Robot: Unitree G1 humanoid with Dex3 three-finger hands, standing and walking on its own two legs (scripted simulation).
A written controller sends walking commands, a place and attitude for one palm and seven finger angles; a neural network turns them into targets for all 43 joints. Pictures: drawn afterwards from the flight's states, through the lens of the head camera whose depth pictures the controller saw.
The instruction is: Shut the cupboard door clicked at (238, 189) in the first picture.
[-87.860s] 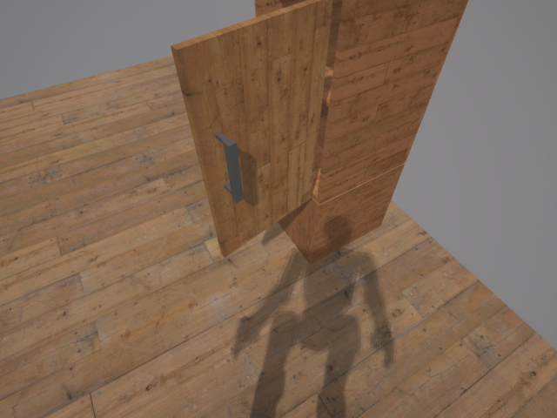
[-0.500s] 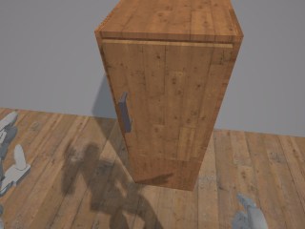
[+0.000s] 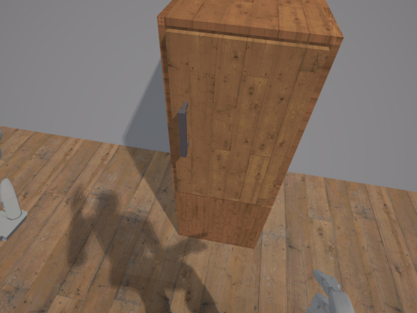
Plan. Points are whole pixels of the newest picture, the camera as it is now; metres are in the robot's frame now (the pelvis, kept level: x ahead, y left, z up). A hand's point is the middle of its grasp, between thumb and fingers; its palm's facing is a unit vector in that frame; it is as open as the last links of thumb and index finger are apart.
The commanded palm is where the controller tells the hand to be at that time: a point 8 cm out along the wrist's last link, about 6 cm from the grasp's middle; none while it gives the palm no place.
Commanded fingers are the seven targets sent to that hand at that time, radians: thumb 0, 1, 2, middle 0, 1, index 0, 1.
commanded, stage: step back with the hand held close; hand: left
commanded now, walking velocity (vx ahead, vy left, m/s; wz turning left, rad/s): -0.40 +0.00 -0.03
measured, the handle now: (184, 130) +0.57 +0.10 +0.01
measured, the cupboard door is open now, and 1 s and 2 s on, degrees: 0 0 0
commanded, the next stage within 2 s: stop stepping back and stand still in 0.50 s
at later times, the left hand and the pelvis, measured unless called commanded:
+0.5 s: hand out of the picture +0.12 +0.28 +0.19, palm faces +0.45 -0.81 -0.37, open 7.4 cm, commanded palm +0.06 +0.31 +0.19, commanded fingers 0.00 0.90 0.90 -0.20 -0.30 -0.20 -0.30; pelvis -0.09 +0.01 +0.00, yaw -2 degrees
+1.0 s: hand out of the picture +0.02 +0.33 +0.17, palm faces +0.55 -0.81 -0.21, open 7.4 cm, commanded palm -0.06 +0.34 +0.19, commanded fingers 0.00 0.90 0.90 -0.20 -0.30 -0.20 -0.30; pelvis -0.21 +0.05 +0.00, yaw -2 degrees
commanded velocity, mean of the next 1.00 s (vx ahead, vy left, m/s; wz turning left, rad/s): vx -0.13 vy -0.03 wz -0.02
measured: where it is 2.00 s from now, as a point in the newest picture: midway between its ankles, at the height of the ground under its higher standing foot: outside the picture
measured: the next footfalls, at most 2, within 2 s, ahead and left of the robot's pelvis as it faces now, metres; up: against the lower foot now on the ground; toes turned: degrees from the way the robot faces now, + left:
right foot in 0.52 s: -0.16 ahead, -0.13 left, +0.00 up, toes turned -2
left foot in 0.90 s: -0.08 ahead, +0.13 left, +0.00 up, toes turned -3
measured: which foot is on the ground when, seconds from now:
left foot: down 0.00-0.74, up 0.76-0.88, down 0.90-1.00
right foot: down 0.00-0.24, up 0.26-0.50, down 0.52-0.92, up 0.94-1.00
